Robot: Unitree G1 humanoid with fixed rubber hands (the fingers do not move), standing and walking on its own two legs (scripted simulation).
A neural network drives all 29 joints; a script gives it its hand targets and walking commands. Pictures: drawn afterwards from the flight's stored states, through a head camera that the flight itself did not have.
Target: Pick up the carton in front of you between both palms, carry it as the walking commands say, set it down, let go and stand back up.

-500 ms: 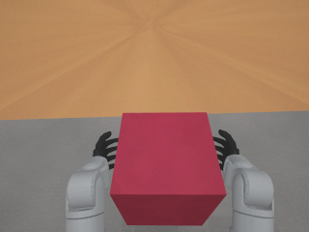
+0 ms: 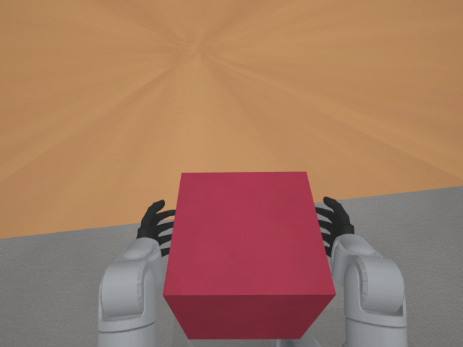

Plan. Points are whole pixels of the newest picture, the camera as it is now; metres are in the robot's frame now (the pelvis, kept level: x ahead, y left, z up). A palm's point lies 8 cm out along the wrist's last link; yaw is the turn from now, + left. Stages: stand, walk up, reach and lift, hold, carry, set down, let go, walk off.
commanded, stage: carry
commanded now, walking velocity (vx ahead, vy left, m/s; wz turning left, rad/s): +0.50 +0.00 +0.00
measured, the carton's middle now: (243, 260) +0.27 -0.01 -0.01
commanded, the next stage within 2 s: none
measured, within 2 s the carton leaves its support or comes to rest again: neither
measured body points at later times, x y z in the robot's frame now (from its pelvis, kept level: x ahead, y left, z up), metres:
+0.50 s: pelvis +0.33 -0.04 +0.00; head +0.36 -0.05 +0.45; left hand +0.60 +0.13 +0.07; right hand +0.63 -0.17 +0.06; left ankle +0.38 +0.13 -0.68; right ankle +0.30 -0.10 -0.75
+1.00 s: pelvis +0.66 +0.03 +0.00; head +0.70 +0.04 +0.44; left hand +0.99 +0.18 +0.12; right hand +0.98 -0.13 +0.13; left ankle +0.64 +0.09 -0.75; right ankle +0.72 -0.12 -0.68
